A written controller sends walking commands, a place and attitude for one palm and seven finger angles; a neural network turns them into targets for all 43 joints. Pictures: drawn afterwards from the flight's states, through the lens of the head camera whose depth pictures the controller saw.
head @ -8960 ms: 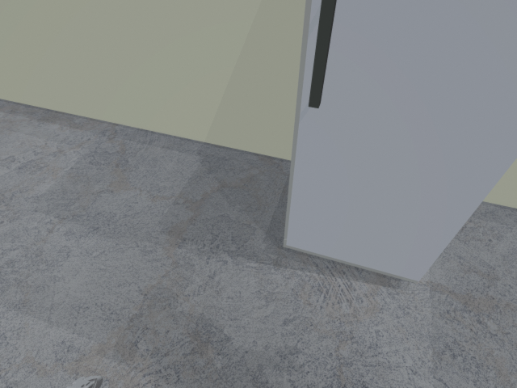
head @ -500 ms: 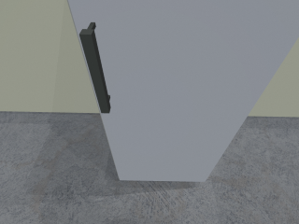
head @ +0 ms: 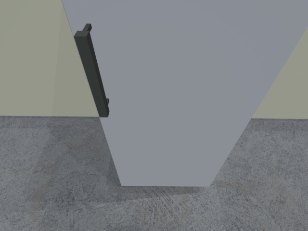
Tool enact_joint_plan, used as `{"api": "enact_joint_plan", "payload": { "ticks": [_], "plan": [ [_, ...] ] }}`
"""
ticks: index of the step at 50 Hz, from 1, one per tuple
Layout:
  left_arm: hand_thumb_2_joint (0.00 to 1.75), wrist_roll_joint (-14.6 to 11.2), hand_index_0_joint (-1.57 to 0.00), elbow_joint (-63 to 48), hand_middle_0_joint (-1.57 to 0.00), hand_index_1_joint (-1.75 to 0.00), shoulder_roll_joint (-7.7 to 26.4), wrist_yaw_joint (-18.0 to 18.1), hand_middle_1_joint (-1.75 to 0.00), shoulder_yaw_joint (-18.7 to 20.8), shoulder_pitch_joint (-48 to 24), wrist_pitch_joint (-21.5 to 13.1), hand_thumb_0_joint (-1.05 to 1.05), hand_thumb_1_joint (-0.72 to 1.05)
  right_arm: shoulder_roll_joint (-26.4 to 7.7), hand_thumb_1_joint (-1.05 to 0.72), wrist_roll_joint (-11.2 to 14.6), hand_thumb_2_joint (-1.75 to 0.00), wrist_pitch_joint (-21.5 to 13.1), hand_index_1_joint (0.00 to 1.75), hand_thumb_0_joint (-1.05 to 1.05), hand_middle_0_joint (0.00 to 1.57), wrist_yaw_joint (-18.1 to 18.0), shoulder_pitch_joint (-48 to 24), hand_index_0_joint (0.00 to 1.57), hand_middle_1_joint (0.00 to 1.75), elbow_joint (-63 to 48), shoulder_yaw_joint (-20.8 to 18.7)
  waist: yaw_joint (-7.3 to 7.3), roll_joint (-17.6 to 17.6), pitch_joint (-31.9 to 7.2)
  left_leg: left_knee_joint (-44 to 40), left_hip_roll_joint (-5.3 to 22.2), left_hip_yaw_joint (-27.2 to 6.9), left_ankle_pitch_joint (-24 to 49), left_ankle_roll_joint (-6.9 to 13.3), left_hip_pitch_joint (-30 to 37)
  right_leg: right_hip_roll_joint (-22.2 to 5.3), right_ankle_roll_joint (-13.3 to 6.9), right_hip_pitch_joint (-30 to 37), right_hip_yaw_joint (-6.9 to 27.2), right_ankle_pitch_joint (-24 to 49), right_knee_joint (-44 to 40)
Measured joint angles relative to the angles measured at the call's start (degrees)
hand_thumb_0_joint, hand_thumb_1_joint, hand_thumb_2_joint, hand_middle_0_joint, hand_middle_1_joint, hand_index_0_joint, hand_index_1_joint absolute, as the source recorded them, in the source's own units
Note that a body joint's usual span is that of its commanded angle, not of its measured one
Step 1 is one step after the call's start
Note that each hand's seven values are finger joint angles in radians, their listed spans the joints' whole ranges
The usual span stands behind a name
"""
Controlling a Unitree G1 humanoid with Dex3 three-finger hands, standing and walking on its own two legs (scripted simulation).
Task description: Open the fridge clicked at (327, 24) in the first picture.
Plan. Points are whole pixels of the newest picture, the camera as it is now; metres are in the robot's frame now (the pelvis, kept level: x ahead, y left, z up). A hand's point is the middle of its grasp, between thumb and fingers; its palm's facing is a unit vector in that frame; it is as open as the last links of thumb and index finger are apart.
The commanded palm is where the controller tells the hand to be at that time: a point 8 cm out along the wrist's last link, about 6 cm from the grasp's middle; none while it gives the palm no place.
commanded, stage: look again from close up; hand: left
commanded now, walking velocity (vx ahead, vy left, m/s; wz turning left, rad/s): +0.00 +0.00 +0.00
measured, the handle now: (97, 76) +0.45 +0.18 +0.17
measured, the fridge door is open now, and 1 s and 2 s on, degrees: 0 0 0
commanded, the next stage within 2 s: raise the hand to about handle height in 0.10 s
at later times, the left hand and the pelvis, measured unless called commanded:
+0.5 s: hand (88, 201) +0.18 +0.17 +0.02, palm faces +0.04 -1.00 -0.04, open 8.0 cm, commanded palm +0.12 +0.24 -0.02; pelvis -0.04 -0.02 -0.04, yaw +1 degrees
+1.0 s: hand (59, 188) +0.20 +0.23 +0.06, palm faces +0.09 -0.99 -0.05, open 10.9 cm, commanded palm +0.15 +0.28 +0.07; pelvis -0.03 -0.01 -0.03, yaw +2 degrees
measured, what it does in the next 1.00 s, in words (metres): stands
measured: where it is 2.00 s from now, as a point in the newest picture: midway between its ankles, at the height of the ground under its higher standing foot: outside the picture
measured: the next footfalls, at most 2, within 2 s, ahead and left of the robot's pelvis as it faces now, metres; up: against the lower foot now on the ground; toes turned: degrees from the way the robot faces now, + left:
none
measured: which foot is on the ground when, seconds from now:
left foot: down 0.00-1.00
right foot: down 0.00-1.00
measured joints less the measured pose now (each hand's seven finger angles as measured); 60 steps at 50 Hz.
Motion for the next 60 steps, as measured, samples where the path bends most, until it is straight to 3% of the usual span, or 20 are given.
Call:
{"api": "enact_joint_plan", "payload": {
  "ticks": [11, 13, 15, 18, 20, 23, 25, 28, 31, 34, 36, 39, 43, 48, 60],
  "plan": [
    [0.89, 0.1, -0.2, 0.1, -0.2, -0.3, -0.1, 0.5, -0.3, 0.0, 0.3, -0.4, 0.0, 0.9, -0.5, -0.9, 0.1, -0.9, 0.2, 0.3, 0.0, 0.2, 0.0, -0.6, 0.2, 0.3, -0.5, -0.1, 0.18, 0.3, -0.3, 1.0, 0.8, -0.5, -0.1, -0.5, -0.7, 0.7, -0.4, 0.2, -0.5, 0.3, -0.5],
    [0.89, -4.2, -0.2, -20.4, -0.2, -0.3, -0.5, 0.7, -0.3, 2.0, 6.1, 4.6, 0.01, 0.9, -1.0, -0.9, 1.7, -0.9, -2.3, 0.3, 0.0, 0.2, -1.1, 1.6, 0.2, 0.3, -6.5, 0.3, 0.49, 0.4, 0.6, 2.3, 0.7, -0.6, -0.8, -0.4, -1.4, 0.6, -0.4, -0.8, -0.5, -0.2, 1.3],
    [0.89, -6.9, -0.2, -38.8, -0.2, -0.31, -0.4, 2.4, -0.31, 2.2, 10.2, 1.4, 0.02, 0.89, -1.4, -0.9, 2.4, -0.9, -7.3, 0.3, 0.01, 0.2, -2.5, 3.8, 0.2, 0.3, -11.7, 0.1, 0.74, 0.1, 0.1, 3.0, -0.1, -0.7, -0.8, -0.3, -2.2, -0.3, -0.4, -2.4, -0.6, -1.5, 4.1],
    [0.88, -9.8, -0.2, -51.9, -0.2, -0.33, -1.0, 1.6, -0.33, 4.2, 8.1, -6.3, 0.02, 0.86, -2.7, -0.9, 2.3, -0.9, -11.3, 0.3, 0.01, 0.2, -2.8, 3.3, 0.2, 0.3, -17.7, -0.8, -0.97, 1.4, -2.3, 7.4, -0.5, -2.2, -1.8, -0.2, -6.9, -1.0, -0.3, -6.2, -2.2, -3.3, 8.2],
    [0.86, -11.6, -0.2, -54.1, -0.2, -0.35, -1.0, -1.9, -0.35, 6.7, 5.1, -14.2, 0.01, 0.83, -3.1, -0.9, 1.7, -0.9, -12.2, 0.3, 0.01, 0.2, -2.1, 1.1, 0.2, 0.3, -20.9, -1.6, -1.42, 1.5, -4.9, 11.7, -0.2, -2.1, -3.1, -0.3, -12.0, -1.0, -0.6, -11.5, -2.0, -4.7, 12.7],
    [0.84, -14.4, -0.2, -53.9, -0.2, -0.38, -0.4, -11.0, -0.38, 9.0, 2.8, -26.0, 0.01, 0.78, -3.4, -0.9, 1.6, -0.9, -12.6, 0.3, 0.01, 0.2, -0.2, -2.6, 0.2, 0.3, -25.6, -2.7, -1.48, 0.5, -7.7, 19.6, 0.8, -1.5, -5.9, -0.8, -20.3, -0.7, -1.2, -20.2, -1.2, -7.5, 21.0],
    [0.82, -15.7, -0.2, -53.5, -0.21, -0.4, 0.3, -16.8, -0.4, 9.6, 3.2, -28.5, 0.0, 0.74, -3.9, -0.9, 2.1, -0.9, -12.1, 0.3, 0.01, 0.2, 0.5, -4.2, 0.2, 0.3, -29.2, -3.1, -1.14, 0.0, -8.1, 24.0, 1.2, -1.6, -7.5, -1.0, -23.9, -0.4, -1.6, -23.9, -1.1, -9.2, 25.4],
    [0.8, -17.4, -0.21, -54.4, -0.22, -0.45, 1.0, -20.3, -0.45, 9.8, 6.6, -24.6, 0.0, 0.67, -5.0, -0.9, 2.8, -0.9, -11.0, 0.3, 0.01, 0.2, -0.4, -5.0, 0.2, 0.3, -33.7, -3.4, -0.21, -0.4, -8.1, 27.8, 1.5, -2.1, -9.1, -1.2, -26.6, -0.4, -1.9, -26.2, -1.5, -10.8, 29.0],
    [0.77, -17.4, -0.22, -57.0, -0.22, -0.49, 1.1, -18.1, -0.49, 10.8, 10.7, -21.6, 0.01, 0.6, -5.5, -0.9, 2.8, -0.9, -11.0, 0.3, 0.01, 0.2, -1.6, -4.2, 0.2, 0.3, -35.9, -3.5, 0.96, -0.4, -7.9, 29.5, 1.7, -3.3, -9.9, -1.3, -27.4, -0.1, -2.0, -26.1, -2.6, -11.5, 29.7],
    [0.74, -17.0, -0.22, -60.6, -0.23, -0.53, 1.6, -15.5, -0.53, 11.6, 12.4, -23.0, 0.01, 0.53, -5.4, -0.9, 2.4, -0.9, -11.9, 0.3, 0.01, 0.2, -2.6, -2.9, 0.2, 0.3, -35.5, -2.7, 1.88, 0.0, -7.3, 30.3, 1.9, -5.0, -10.1, -1.4, -27.6, 0.2, -2.2, -25.0, -4.3, -11.5, 29.0],
    [0.72, -17.3, -0.23, -62.0, -0.23, -0.56, 2.5, -15.8, -0.56, 11.9, 11.0, -24.6, 0.01, 0.49, -5.2, -0.9, 2.5, -0.9, -12.5, 0.3, 0.01, 0.2, -3.0, -2.4, 0.2, 0.3, -34.2, -1.5, 2.19, 0.4, -6.7, 30.5, 2.0, -6.0, -10.1, -1.5, -27.6, 0.5, -2.3, -24.3, -5.2, -11.2, 28.3],
    [0.69, -18.1, -0.23, -62.0, -0.23, -0.61, 4.3, -18.7, -0.61, 12.1, 6.6, -23.9, 0.01, 0.42, -4.4, -0.9, 2.9, -0.9, -13.0, 0.3, 0.01, 0.2, -3.5, -1.8, 0.2, 0.3, -31.9, 0.3, 2.15, 1.3, -5.7, 29.7, 2.1, -6.8, -9.5, -1.5, -26.9, 0.8, -2.3, -22.9, -6.0, -10.4, 26.6],
    [0.65, -19.3, -0.24, -60.4, -0.24, -0.67, 6.7, -21.8, -0.67, 13.1, 1.7, -17.3, 0.01, 0.32, -2.9, -0.9, 3.4, -0.9, -13.0, 0.3, 0.01, 0.21, -3.9, -0.4, 0.2, 0.3, -29.9, 2.0, 1.12, 2.4, -5.2, 26.2, 2.2, -5.9, -8.2, -1.3, -24.1, 1.0, -1.9, -20.6, -5.1, -8.6, 23.0],
    [0.6, -21.2, -0.25, -60.4, -0.25, -0.74, 7.3, -20.8, -0.74, 16.4, 1.3, -11.7, 0.01, 0.21, -2.3, -0.9, 3.4, -0.9, -13.6, 0.3, 0.01, 0.21, -3.7, 2.3, 0.21, 0.3, -29.2, 2.2, -0.29, 2.9, -5.7, 20.9, 2.0, -3.6, -6.7, -0.7, -19.8, 0.9, -1.1, -17.5, -3.0, -6.6, 18.4],
    [0.48, -20.8, -0.27, -64.4, -0.27, -0.92, 7.9, -20.6, -0.92, 18.6, -0.3, -7.4, 0.0, -0.07, -5.7, -0.9, 4.0, -0.9, -15.6, 0.3, 0.01, 0.21, -4.2, 2.7, 0.2, 0.3, -28.4, 0.8, 1.27, 2.3, -4.8, 15.3, 0.7, -2.7, -5.2, 0.6, -13.4, -0.1, 0.2, -11.0, -2.3, -4.6, 12.4]
  ]
}}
